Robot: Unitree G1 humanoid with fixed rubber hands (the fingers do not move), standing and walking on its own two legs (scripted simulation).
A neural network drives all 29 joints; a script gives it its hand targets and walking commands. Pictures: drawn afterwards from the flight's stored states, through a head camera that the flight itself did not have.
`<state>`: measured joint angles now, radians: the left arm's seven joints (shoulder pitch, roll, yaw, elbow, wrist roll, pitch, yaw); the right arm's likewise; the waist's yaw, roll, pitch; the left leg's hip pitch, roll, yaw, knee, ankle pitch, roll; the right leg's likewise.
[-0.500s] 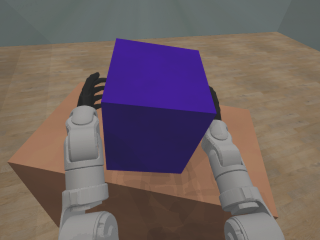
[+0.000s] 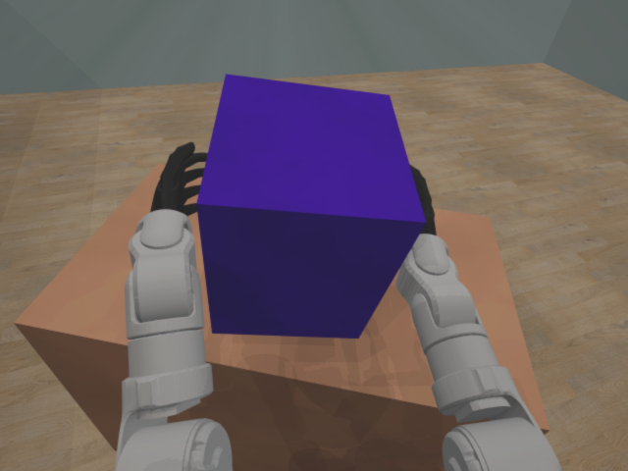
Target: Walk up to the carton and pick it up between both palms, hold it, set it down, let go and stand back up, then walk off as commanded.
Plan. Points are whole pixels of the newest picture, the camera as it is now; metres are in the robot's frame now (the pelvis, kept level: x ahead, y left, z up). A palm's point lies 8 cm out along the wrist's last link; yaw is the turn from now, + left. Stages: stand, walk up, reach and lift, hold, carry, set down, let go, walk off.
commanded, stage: hold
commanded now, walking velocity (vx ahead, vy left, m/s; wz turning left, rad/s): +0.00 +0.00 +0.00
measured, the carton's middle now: (297, 218) +0.39 -0.01 +0.16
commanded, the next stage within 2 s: none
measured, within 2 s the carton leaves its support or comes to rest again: neither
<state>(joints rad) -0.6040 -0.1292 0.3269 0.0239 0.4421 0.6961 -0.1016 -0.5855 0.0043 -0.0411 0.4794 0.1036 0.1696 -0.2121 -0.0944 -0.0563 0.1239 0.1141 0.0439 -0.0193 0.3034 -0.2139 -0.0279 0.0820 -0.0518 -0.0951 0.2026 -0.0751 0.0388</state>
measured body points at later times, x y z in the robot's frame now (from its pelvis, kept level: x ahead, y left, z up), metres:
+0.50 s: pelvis -0.01 +0.00 +0.00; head -0.03 +0.02 +0.45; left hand +0.37 +0.14 +0.19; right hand +0.36 -0.16 +0.17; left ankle -0.01 +0.13 -0.75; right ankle +0.04 -0.15 -0.75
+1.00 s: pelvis +0.00 +0.00 +0.00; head -0.03 +0.03 +0.45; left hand +0.38 +0.14 +0.19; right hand +0.37 -0.15 +0.16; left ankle -0.01 +0.13 -0.75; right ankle +0.04 -0.14 -0.75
